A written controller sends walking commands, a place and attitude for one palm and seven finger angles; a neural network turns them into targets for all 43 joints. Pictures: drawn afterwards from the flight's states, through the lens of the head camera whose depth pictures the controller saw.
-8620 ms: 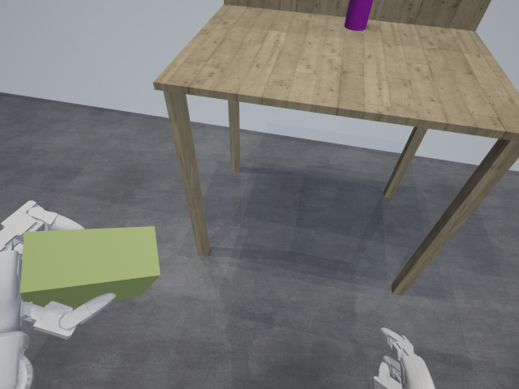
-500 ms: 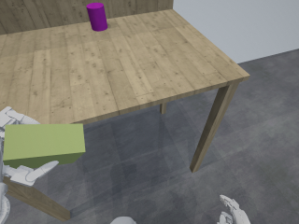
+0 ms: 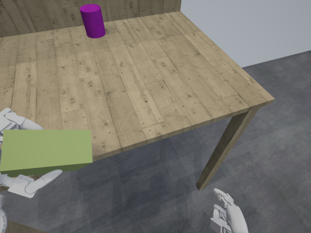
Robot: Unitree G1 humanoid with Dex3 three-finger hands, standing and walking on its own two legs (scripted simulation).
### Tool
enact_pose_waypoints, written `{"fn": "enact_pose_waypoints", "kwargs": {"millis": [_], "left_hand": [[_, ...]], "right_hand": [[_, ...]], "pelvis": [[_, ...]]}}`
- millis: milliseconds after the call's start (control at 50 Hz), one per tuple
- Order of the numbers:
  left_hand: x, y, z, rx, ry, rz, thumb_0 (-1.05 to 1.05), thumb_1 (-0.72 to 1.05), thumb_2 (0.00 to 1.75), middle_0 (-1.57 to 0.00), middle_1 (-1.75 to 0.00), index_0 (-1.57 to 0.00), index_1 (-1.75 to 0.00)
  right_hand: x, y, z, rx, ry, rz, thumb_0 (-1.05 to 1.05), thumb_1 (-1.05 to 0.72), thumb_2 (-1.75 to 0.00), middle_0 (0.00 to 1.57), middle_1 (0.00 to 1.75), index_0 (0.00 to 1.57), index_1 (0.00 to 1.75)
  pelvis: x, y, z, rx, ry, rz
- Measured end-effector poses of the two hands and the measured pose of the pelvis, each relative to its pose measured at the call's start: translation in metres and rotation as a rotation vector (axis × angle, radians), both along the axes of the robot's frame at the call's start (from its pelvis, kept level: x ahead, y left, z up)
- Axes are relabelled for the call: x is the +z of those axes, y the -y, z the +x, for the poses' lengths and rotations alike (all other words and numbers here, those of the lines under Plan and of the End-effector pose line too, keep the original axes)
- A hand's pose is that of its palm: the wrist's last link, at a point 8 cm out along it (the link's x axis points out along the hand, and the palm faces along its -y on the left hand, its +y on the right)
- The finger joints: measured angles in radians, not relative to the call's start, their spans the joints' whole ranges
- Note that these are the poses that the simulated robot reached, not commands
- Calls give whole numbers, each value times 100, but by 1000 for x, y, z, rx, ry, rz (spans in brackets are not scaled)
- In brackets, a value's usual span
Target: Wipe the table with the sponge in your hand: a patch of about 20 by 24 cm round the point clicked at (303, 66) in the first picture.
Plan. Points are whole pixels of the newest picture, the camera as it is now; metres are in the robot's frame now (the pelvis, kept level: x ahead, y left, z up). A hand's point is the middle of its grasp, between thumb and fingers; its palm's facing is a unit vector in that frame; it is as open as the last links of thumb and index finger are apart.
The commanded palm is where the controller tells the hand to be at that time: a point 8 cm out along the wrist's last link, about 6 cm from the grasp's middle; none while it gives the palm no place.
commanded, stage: shuffle to correct the standing spot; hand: left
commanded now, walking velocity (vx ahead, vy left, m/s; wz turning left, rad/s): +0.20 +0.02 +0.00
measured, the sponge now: (61, 152) +0.23 +0.20 +0.15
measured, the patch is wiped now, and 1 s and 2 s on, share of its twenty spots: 0.00 0.00 0.00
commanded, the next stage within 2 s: come to a stop and stand still in 0.12 s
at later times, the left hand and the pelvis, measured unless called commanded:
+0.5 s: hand (48, 110) +0.30 +0.24 +0.18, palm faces +0.44 -0.81 -0.39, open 10.3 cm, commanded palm +0.24 +0.28 +0.19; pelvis +0.09 +0.00 +0.00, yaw +1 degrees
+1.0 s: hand (50, 116) +0.30 +0.24 +0.17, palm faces +0.43 -0.84 -0.34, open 10.3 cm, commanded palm +0.24 +0.28 +0.19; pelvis +0.09 -0.01 +0.01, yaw +1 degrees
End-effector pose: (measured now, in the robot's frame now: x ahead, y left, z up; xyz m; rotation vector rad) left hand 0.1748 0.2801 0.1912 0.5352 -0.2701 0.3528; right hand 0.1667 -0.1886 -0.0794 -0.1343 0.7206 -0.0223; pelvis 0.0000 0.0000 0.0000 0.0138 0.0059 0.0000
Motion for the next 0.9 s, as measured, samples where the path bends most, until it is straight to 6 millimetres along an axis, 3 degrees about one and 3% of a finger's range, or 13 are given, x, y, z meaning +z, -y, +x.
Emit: {"fn": "enact_pose_waypoints", "kwargs": {"millis": [120, 220, 320, 420, 520, 660, 800, 900], "left_hand": [[4, 19, 16, 26, 6, 29, -1, -51, 101, -71, -135, -72, -135], [10, 11, 34, 81, 19, 14, -1, -52, 101, -71, -135, -72, -135], [0, 6, 53, 86, -4, -25, -1, -52, 101, -70, -135, -72, -135], [-1, 2, 73, 34, 68, -45, -1, -52, 101, -71, -135, -72, -135], [5, -3, 90, 15, 94, -13, -1, -52, 101, -71, -135, -72, -135], [8, 10, 78, 39, 26, -17, -1, -52, 101, -70, -135, -72, -135], [-7, 7, 74, 64, -8, -104, -1, -52, 101, -71, -135, -72, -135], [-8, -3, 82, 77, 7, -118, -1, -52, 101, -71, -135, -72, -135]], "right_hand": [[-18, 21, 21, 31, -63, -17, 1, -90, -90, 21, 30, 21, 30], [-8, 51, 41, 15, -98, -86, 2, -91, -90, 21, 30, 21, 30], [3, 67, 65, -9, -74, -147, 2, -91, -90, 20, 30, 21, 30], [9, 61, 96, -45, -3, -181, 2, -91, -90, 20, 30, 20, 30], [18, 33, 116, -16, 66, -115, 2, -91, -90, 20, 30, 20, 30], [14, 13, 114, 45, 76, -8, 1, -91, -90, 20, 30, 21, 30], [0, 29, 98, 22, -28, -77, 1, -91, -90, 21, 30, 21, 30], [8, 40, 90, -18, -40, -120, 2, -91, -90, 20, 30, 21, 30]], "pelvis": [[-4, 17, 25, 29, 11, -4], [7, 20, 47, 34, -1, 19], [8, 16, 67, 41, 9, 19], [-3, 4, 86, 24, 41, 6], [-3, 6, 88, 25, 43, 17], [2, 17, 89, 32, 24, -29], [4, 13, 96, 31, 11, -29], [7, 10, 92, 23, 25, -26]]}}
